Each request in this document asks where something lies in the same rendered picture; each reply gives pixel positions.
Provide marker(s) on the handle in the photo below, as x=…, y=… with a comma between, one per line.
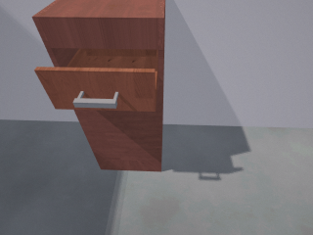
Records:
x=80, y=102

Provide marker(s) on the cabinet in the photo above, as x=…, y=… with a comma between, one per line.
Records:
x=120, y=140

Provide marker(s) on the drawer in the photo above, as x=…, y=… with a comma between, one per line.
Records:
x=133, y=73

